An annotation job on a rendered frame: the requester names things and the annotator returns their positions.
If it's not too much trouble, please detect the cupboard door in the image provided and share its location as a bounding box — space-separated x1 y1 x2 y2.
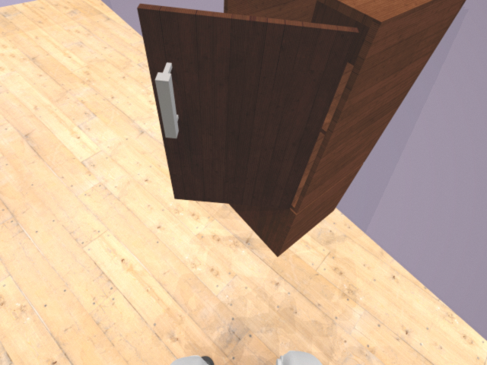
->
137 4 359 209

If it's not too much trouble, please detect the handle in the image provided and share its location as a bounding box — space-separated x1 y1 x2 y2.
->
155 62 179 138

